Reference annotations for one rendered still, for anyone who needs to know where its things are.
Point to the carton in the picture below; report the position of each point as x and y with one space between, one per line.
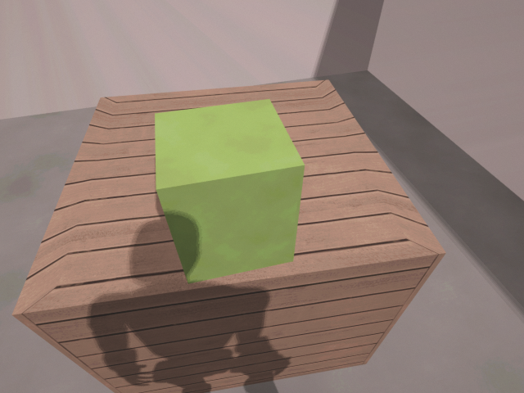
229 180

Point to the pedestal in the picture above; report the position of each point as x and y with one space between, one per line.
107 288

